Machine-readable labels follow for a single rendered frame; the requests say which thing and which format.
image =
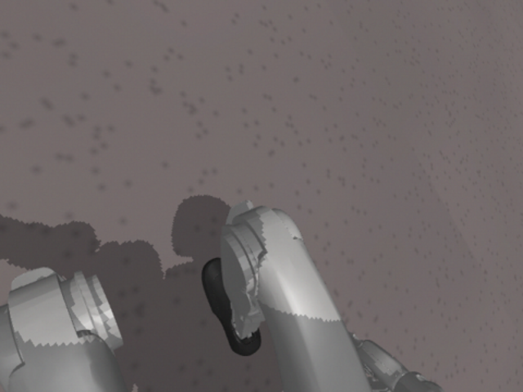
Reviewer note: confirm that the right robot foot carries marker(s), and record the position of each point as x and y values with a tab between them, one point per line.
220	305

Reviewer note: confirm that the right robot hand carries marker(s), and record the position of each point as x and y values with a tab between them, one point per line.
377	362

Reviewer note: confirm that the right robot arm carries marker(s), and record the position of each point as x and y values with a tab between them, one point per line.
416	382

